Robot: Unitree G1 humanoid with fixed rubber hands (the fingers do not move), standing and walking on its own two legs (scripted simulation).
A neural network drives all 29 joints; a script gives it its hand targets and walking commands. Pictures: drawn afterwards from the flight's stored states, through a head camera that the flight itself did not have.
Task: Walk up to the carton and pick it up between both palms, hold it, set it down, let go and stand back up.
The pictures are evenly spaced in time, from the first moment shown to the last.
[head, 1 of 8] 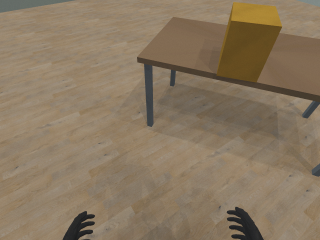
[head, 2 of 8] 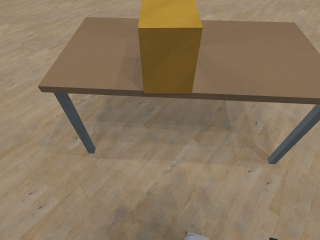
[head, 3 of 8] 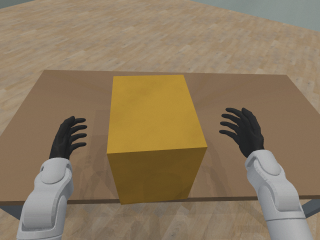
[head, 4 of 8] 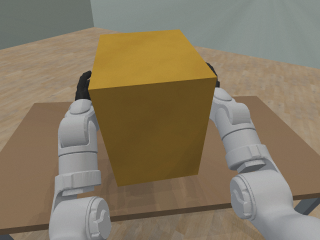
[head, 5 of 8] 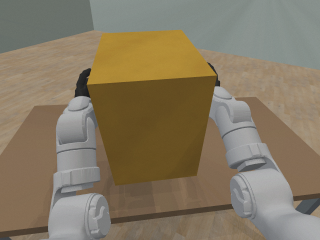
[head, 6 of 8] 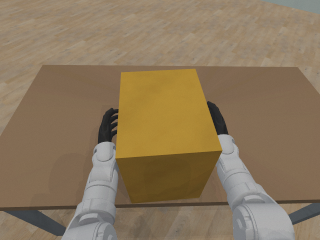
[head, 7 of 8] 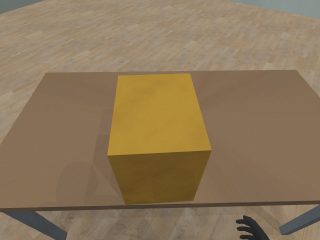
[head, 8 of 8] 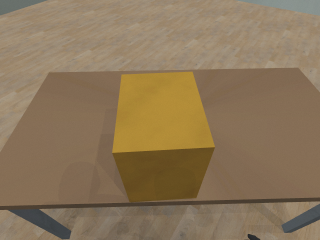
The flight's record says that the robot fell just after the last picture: no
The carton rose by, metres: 0.22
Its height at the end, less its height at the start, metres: +0.00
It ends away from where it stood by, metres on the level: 0.02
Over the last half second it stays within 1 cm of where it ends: yes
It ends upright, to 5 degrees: yes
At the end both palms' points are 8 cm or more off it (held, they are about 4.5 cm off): yes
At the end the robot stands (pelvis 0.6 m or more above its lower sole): yes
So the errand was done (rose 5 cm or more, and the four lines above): yes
